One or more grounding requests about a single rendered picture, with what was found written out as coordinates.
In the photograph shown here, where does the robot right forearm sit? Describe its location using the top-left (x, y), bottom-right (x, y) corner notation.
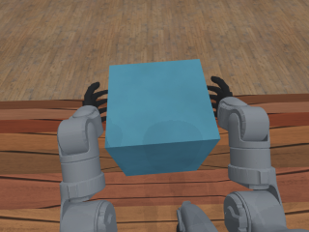
top-left (217, 97), bottom-right (287, 224)

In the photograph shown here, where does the robot right hand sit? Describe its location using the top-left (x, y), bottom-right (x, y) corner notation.
top-left (207, 76), bottom-right (233, 118)

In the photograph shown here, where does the left robot upper arm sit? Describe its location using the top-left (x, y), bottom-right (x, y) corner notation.
top-left (60, 199), bottom-right (118, 232)

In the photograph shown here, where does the robot left forearm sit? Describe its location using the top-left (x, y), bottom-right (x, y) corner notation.
top-left (57, 105), bottom-right (106, 232)

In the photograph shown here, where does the robot right thigh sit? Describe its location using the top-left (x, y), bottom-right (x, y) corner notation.
top-left (176, 204), bottom-right (218, 232)

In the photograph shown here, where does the carton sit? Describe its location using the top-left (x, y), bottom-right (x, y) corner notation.
top-left (104, 59), bottom-right (221, 176)

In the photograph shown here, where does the robot left hand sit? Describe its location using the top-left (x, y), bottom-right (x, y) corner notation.
top-left (82, 82), bottom-right (108, 122)

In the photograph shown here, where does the right robot upper arm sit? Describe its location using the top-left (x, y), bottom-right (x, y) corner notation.
top-left (223, 190), bottom-right (309, 232)

